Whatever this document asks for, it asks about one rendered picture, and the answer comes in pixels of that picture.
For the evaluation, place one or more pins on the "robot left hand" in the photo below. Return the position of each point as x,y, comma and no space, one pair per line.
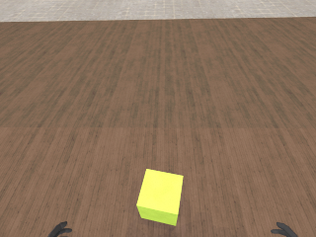
59,229

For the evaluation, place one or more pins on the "carton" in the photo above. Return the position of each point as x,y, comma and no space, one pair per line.
159,197

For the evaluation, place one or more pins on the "robot right hand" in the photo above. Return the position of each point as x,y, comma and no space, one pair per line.
284,230

